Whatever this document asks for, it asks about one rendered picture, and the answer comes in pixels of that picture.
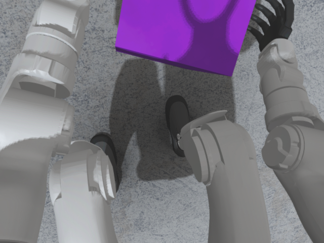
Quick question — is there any carton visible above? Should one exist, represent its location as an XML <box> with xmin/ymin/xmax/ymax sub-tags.
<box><xmin>115</xmin><ymin>0</ymin><xmax>256</xmax><ymax>76</ymax></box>

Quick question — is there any right robot upper arm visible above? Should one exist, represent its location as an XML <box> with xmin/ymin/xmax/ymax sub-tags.
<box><xmin>261</xmin><ymin>124</ymin><xmax>324</xmax><ymax>243</ymax></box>

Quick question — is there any robot right hand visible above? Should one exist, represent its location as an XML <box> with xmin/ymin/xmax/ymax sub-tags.
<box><xmin>247</xmin><ymin>0</ymin><xmax>295</xmax><ymax>52</ymax></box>

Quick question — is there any right robot shin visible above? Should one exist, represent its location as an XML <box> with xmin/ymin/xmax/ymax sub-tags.
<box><xmin>177</xmin><ymin>110</ymin><xmax>256</xmax><ymax>166</ymax></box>

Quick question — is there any robot left forearm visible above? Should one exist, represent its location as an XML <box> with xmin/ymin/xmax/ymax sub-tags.
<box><xmin>0</xmin><ymin>0</ymin><xmax>90</xmax><ymax>105</ymax></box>

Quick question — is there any left robot upper arm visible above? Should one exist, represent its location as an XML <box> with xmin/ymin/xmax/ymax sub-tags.
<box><xmin>0</xmin><ymin>87</ymin><xmax>75</xmax><ymax>243</ymax></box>

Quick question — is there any robot right forearm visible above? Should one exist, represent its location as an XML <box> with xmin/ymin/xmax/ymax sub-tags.
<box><xmin>257</xmin><ymin>38</ymin><xmax>324</xmax><ymax>133</ymax></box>

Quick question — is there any robot left thigh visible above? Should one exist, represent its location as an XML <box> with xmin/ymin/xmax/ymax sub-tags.
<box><xmin>53</xmin><ymin>149</ymin><xmax>118</xmax><ymax>243</ymax></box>

